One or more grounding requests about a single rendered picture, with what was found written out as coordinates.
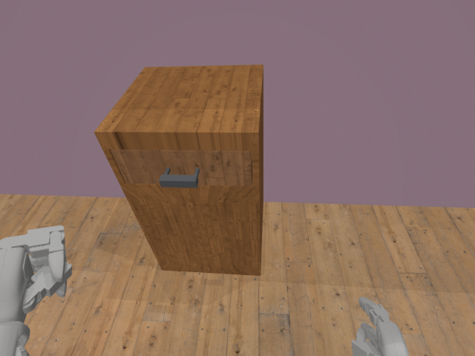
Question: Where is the right robot hand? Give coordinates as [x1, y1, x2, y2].
[352, 297, 410, 356]

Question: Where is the cabinet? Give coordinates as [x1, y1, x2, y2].
[94, 65, 263, 276]

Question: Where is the left robot forearm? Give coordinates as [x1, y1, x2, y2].
[0, 321, 30, 356]

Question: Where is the handle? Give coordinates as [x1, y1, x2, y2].
[159, 168, 200, 188]

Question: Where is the drawer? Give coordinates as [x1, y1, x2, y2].
[111, 149, 253, 186]

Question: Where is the left robot hand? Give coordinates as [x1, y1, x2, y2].
[0, 225, 72, 323]

